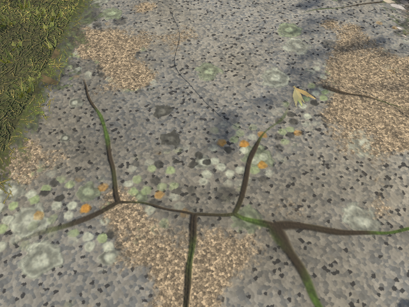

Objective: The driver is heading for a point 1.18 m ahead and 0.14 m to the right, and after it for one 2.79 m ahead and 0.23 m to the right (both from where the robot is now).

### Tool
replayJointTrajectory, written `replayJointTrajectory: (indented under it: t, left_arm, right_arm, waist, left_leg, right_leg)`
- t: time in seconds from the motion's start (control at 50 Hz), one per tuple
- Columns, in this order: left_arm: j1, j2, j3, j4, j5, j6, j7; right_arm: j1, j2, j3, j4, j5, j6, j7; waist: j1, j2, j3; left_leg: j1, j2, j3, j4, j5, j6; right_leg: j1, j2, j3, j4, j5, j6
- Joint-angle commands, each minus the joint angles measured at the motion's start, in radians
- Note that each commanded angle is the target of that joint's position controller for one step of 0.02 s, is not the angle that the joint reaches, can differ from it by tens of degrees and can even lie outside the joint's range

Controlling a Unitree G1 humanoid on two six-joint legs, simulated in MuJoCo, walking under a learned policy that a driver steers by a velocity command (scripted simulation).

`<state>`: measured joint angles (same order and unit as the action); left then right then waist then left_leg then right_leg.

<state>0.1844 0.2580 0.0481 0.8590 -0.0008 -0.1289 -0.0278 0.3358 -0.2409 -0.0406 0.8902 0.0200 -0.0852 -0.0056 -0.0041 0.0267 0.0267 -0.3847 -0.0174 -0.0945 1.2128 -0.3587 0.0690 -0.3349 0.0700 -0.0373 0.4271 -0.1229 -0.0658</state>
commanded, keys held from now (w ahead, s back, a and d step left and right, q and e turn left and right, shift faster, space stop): w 0.42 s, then w+e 0.58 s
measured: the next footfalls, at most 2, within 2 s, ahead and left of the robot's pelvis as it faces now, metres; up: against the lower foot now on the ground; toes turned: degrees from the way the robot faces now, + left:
left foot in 0.38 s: +0.39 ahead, +0.16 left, +0.00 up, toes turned +2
right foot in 0.98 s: +0.66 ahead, -0.09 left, +0.00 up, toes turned -17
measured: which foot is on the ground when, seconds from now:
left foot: up 0.00-0.36, down 0.38-0.98, up 1.00-1.00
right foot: down 0.00-0.38, up 0.40-0.96, down 0.98-1.00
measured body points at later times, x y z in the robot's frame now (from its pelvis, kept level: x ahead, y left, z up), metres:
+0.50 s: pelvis +0.28 +0.07 +0.00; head +0.31 +0.08 +0.45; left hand +0.30 +0.34 -0.14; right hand +0.44 -0.18 -0.10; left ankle +0.34 +0.15 -0.74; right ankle +0.16 -0.08 -0.64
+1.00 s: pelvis +0.55 +0.02 -0.02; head +0.58 +0.00 +0.43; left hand +0.80 +0.20 -0.11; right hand +0.49 -0.26 -0.16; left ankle +0.36 +0.16 -0.69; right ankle +0.63 -0.08 -0.74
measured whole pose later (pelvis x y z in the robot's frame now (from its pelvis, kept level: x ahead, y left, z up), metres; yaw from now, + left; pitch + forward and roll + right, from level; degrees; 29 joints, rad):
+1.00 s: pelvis +0.55 +0.02 -0.02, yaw -15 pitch +2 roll +1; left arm 0.07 0.25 0.06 0.71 -0.02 -0.05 -0.06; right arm 0.34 -0.26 -0.05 0.91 0.00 -0.05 -0.03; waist -0.03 -0.01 0.04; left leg -0.04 0.06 0.20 0.77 -0.46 -0.02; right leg -0.52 0.04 -0.07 0.63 -0.15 -0.14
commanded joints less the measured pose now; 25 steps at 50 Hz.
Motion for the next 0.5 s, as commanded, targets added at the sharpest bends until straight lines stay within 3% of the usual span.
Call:
replayJointTrajectory:
  t: [0.02,0.06,0.12,0.2,0.26,0.32,0.34,0.36,0.38,0.4,0.42,0.44,0.46,0.48,0.5]
  left_arm:
    - [0.025,0.062,0.006,-0.03,0.01,-0.009,-0.004]
    - [0.063,0.086,0.01,-0.007,0.001,-0.011,-0.001]
    - [0.112,0.127,0.019,0.012,-0.004,-0.002,0.011]
    - [0.179,0.146,0.018,0.035,-0.018,0.014,0.02]
    - [0.236,0.152,0.016,0.061,-0.024,0.026,0.02]
    - [0.238,0.167,0.022,0.072,-0.024,0.043,0.025]
    - [0.223,0.177,0.024,0.07,-0.023,0.05,0.026]
    - [0.201,0.178,0.023,0.064,-0.021,0.055,0.028]
    - [0.193,0.152,0.013,0.054,-0.01,0.058,0.028]
    - [0.201,0.104,-0.009,0.018,0.017,0.053,0.031]
    - [0.334,-0.013,-0.039,0.024,-0.008,0.029,0.021]
    - [0.274,0.116,-0.011,0.037,-0.035,0.013,0.019]
    - [0.179,0.155,0.003,0.011,-0.05,0.006,0.018]
    - [0.139,0.14,0.003,0.008,-0.043,0.011,0.025]
    - [0.122,0.125,0.009,0.006,-0.029,0.022,0.029]
  right_arm:
    - [0.017,-0.072,-0.022,-0.074,-0.005,-0.013,-0.003]
    - [-0.002,-0.05,-0.016,-0.086,-0.009,-0.005,-0.005]
    - [-0.127,-0.048,-0.009,-0.135,-0.022,-0.006,-0.007]
    - [-0.272,-0.036,0.002,-0.173,-0.013,-0.016,0.005]
    - [-0.357,-0.047,0.003,-0.207,-0.001,-0.019,0.02]
    - [-0.376,-0.078,-0.005,-0.234,0.001,-0.028,0.036]
    - [-0.339,-0.094,-0.012,-0.229,-0.001,-0.032,0.039]
    - [-0.248,-0.122,-0.029,-0.204,-0.004,-0.033,0.037]
    - [-0.074,-0.175,-0.055,-0.153,-0.006,-0.033,0.029]
    - [0.121,-0.267,-0.077,-0.122,-0.017,-0.027,0.018]
    - [0.139,-0.302,-0.081,-0.104,-0.025,-0.022,0.031]
    - [0.106,-0.189,-0.055,-0.116,-0.017,-0.024,0.032]
    - [0.028,-0.149,-0.042,-0.13,-0.014,-0.027,0.029]
    - [-0.05,-0.13,-0.034,-0.141,-0.018,-0.028,0.031]
    - [-0.095,-0.103,-0.028,-0.143,-0.022,-0.032,0.035]
  waist:
    - [-0.016,-0.072,-0.055]
    - [-0.017,-0.083,-0.029]
    - [0.013,-0.065,-0.002]
    - [0.062,-0.076,0.014]
    - [0.09,-0.087,0.034]
    - [0.067,-0.1,0.034]
    - [0.038,-0.108,0.012]
    - [-0.018,-0.106,-0.041]
    - [-0.092,-0.085,-0.152]
    - [-0.145,0.073,-0.316]
    - [-0.068,0.336,-0.41]
    - [-0.098,0.186,-0.32]
    - [-0.086,0.117,-0.191]
    - [-0.05,0.027,-0.136]
    - [-0.025,0.017,-0.086]
  left_leg:
    - [-0.207,0.133,-0.02,-0.022,0.087,-0.003]
    - [-0.234,0.149,0.009,-0.094,0.111,-0.021]
    - [-0.3,0.161,0.034,-0.278,0.248,-0.05]
    - [-0.226,0.114,0.082,-0.541,0.432,-0.057]
    - [-0.22,0.095,0.087,-0.624,0.426,-0.051]
    - [-0.204,0.079,0.084,-0.689,0.323,-0.012]
    - [-0.139,0.062,0.098,-0.708,0.294,0.002]
    - [-0.006,0.033,0.123,-0.733,0.283,0.024]
    - [0.235,0.047,0.106,-0.724,0.301,0.059]
    - [0.535,0.268,-0.157,-0.715,0.327,0.13]
    - [0.79,0.428,-0.603,-0.861,0.125,0.274]
    - [0.72,0.406,-0.585,-0.902,0.038,0.23]
    - [0.579,0.376,-0.416,-0.915,0.112,0.184]
    - [0.445,0.335,-0.298,-0.943,0.218,0.158]
    - [0.353,0.295,-0.21,-0.981,0.272,0.143]
  right_leg:
    - [0.183,-0.278,0.344,-0.274,0.019,-0.179]
    - [0.148,-0.272,0.276,-0.303,0.098,-0.194]
    - [0.157,-0.268,0.217,-0.325,0.154,-0.191]
    - [0.169,-0.226,0.129,-0.307,0.167,-0.142]
    - [0.243,-0.266,0.146,-0.276,0.134,-0.137]
    - [0.344,-0.317,0.169,-0.212,0.182,-0.114]
    - [0.356,-0.319,0.164,-0.165,0.267,-0.103]
    - [0.349,-0.289,0.133,-0.055,0.42,-0.083]
    - [0.269,-0.234,0.089,0.15,0.47,-0.053]
    - [0.053,-0.154,0.028,0.501,0.155,-0.015]
    - [-0.313,-0.003,0.074,0.777,-0.435,0.025]
    - [-0.423,-0.065,0.174,0.881,-0.432,0.009]
    - [-0.448,-0.107,0.164,0.874,-0.326,-0.004]
    - [-0.394,-0.154,0.145,0.829,-0.234,0.005]
    - [-0.361,-0.18,0.145,0.773,-0.178,0.012]
Velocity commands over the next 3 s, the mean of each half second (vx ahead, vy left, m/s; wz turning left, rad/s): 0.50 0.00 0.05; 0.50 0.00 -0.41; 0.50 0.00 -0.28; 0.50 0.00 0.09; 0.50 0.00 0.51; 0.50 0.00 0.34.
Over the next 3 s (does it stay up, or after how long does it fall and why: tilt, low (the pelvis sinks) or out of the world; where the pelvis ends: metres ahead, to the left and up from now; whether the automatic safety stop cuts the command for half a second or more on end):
stays up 1.59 -0.20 0.00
